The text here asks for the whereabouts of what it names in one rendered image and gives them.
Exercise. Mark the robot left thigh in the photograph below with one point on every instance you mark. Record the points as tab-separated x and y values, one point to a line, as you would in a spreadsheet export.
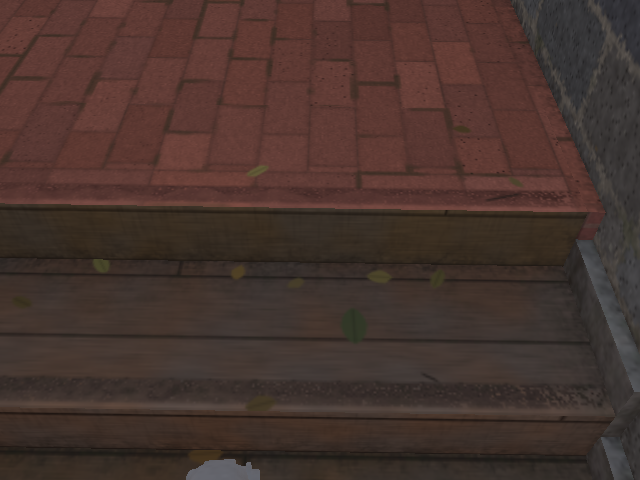
226	469

